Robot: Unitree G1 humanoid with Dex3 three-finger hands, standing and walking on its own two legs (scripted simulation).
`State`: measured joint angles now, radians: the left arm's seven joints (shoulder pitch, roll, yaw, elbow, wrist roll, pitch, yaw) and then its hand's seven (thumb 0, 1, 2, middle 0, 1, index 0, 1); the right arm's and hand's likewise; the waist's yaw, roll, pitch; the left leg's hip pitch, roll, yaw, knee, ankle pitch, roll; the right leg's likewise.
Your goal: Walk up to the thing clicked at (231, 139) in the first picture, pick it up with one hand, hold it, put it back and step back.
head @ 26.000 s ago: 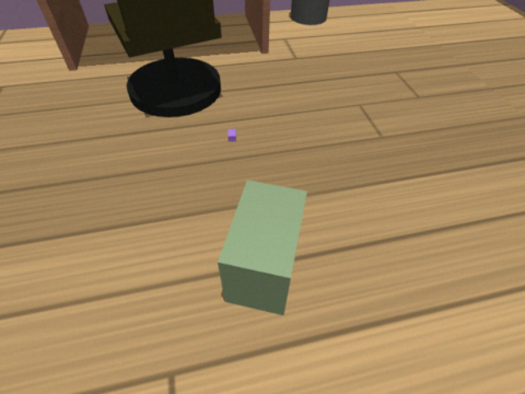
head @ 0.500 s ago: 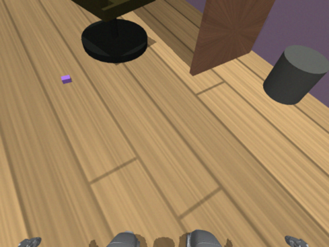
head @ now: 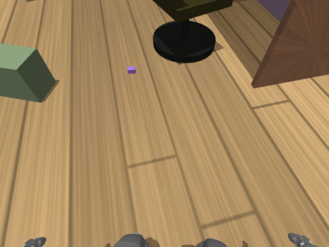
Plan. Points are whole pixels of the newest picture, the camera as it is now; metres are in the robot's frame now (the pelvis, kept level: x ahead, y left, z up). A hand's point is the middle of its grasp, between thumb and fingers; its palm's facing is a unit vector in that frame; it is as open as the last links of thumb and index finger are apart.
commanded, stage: walk up
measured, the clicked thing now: (131, 70) +1.47 +0.37 -0.72
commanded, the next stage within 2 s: stand in 0.92 s
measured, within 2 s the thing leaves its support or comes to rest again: neither
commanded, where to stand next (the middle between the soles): +0.08 -0.01 m, yaw +6 degrees
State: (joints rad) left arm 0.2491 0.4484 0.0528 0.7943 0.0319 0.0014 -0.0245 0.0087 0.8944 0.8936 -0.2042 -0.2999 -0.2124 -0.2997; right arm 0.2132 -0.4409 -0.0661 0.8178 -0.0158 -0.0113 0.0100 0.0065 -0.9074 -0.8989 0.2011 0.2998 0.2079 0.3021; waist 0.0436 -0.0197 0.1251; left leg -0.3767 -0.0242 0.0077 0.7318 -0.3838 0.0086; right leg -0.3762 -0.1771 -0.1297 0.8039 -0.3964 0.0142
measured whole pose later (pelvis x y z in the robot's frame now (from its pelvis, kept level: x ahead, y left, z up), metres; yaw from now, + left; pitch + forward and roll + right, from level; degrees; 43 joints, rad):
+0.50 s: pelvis +0.02 +0.00 +0.01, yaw +8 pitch -1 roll -1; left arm 0.19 0.39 0.01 0.96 0.01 -0.02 -0.01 0.01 0.90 0.89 -0.20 -0.30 -0.21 -0.30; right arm 0.16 -0.38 -0.02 0.98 -0.01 -0.01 0.01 0.01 -0.91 -0.90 0.20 0.30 0.21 0.30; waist 0.02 0.01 0.08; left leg -0.34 -0.04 -0.08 0.70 -0.34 0.01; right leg -0.28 -0.07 -0.06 0.66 -0.34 0.04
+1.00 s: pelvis +0.02 +0.00 +0.03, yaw +10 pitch -2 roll +0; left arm 0.09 0.39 0.00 1.11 0.00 -0.02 -0.01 0.01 0.90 0.89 -0.20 -0.30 -0.21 -0.30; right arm 0.05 -0.34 0.00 1.11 -0.01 -0.01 0.02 0.01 -0.91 -0.90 0.20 0.30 0.21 0.30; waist 0.02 -0.01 0.06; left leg -0.19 -0.04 -0.10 0.41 -0.19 0.00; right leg -0.13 -0.07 -0.09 0.38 -0.21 0.04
